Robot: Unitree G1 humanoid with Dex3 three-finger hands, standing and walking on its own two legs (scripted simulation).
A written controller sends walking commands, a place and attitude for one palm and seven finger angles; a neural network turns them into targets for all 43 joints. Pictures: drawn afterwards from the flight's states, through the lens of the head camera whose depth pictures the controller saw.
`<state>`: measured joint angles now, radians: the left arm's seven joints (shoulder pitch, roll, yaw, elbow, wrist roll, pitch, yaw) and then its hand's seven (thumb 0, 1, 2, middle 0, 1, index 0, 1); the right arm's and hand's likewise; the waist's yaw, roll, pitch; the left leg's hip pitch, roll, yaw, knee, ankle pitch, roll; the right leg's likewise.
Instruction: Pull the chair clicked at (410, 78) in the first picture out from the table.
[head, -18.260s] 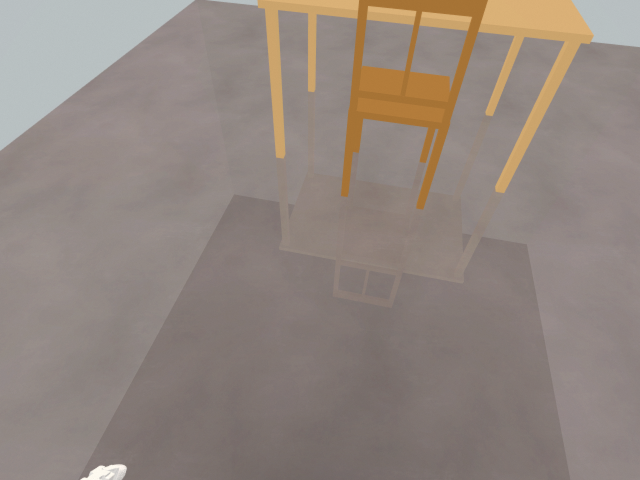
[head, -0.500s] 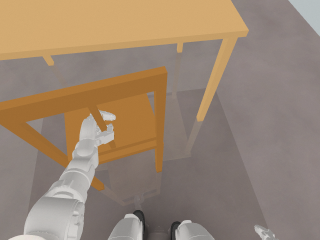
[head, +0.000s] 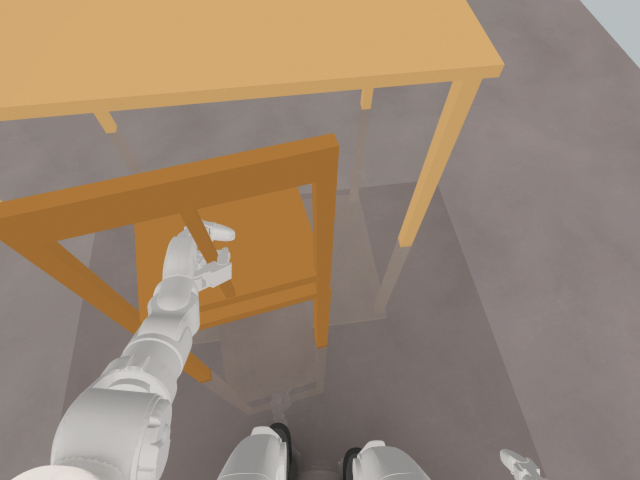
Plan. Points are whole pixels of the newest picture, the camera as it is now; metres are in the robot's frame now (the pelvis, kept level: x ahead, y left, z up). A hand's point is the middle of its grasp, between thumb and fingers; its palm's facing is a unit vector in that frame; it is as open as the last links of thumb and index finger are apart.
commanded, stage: step backward, pulling the chair out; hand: left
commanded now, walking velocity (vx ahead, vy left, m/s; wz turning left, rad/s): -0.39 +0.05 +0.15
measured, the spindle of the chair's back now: (212, 258) +0.43 +0.16 -0.07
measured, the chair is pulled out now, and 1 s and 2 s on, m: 0.13 0.13 0.13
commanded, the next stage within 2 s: none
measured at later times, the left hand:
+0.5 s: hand (224, 267) +0.40 +0.13 -0.05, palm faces +0.01 -0.98 -0.18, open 4.9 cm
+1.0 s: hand (225, 266) +0.40 +0.13 -0.05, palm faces +0.05 -0.98 -0.18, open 5.0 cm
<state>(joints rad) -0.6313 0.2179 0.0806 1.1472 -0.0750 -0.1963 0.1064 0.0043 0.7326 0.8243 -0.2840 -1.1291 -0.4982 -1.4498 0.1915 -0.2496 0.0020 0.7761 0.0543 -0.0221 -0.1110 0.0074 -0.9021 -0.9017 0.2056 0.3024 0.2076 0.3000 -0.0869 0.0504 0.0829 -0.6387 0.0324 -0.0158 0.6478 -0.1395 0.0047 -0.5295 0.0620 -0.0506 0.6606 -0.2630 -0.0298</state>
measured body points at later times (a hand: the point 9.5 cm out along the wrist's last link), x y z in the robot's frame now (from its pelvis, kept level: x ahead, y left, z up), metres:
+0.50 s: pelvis +0.00 +0.01 +0.00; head +0.09 +0.01 +0.44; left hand +0.39 +0.19 -0.04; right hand +0.07 -0.26 -0.13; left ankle +0.11 +0.11 -0.71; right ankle +0.04 -0.10 -0.71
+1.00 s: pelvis +0.00 +0.00 +0.00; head +0.09 -0.01 +0.44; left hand +0.39 +0.19 -0.03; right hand +0.07 -0.28 -0.13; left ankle +0.11 +0.11 -0.71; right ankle +0.04 -0.10 -0.71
